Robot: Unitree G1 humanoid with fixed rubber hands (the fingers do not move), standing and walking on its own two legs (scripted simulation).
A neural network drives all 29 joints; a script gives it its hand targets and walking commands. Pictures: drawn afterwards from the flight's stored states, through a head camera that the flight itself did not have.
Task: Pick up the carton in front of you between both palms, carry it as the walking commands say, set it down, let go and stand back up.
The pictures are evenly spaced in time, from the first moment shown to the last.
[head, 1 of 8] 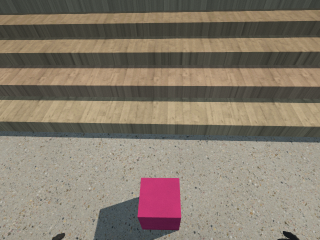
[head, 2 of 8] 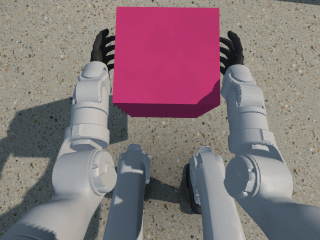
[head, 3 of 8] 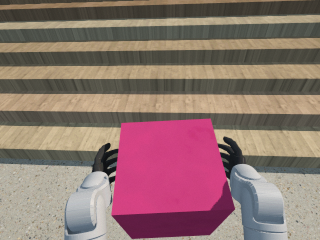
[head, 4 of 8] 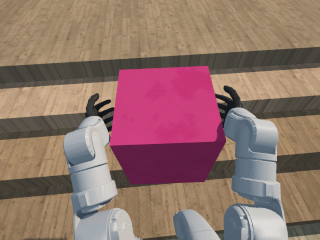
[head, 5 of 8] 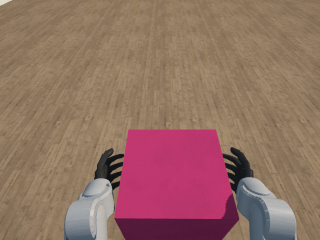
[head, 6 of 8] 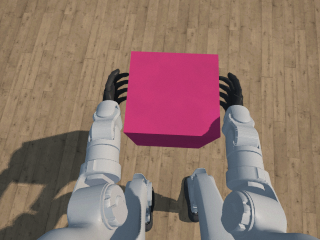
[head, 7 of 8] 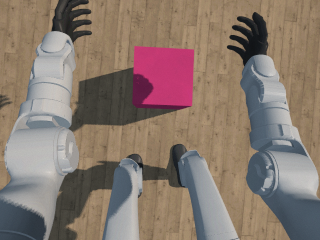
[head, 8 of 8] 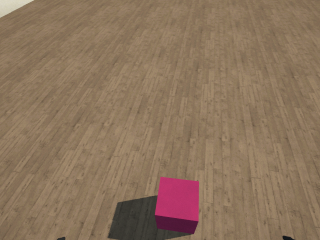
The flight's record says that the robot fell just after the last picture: no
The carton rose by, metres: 1.88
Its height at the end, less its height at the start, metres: +1.14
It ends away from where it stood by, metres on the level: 4.49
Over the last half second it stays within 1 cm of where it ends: yes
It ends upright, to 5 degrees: yes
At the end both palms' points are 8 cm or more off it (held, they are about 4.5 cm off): yes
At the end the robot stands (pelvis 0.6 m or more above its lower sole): yes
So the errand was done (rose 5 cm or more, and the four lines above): yes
